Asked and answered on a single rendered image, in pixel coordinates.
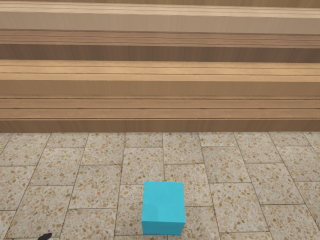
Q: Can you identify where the carton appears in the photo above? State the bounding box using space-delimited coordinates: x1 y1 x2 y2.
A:
141 181 186 236

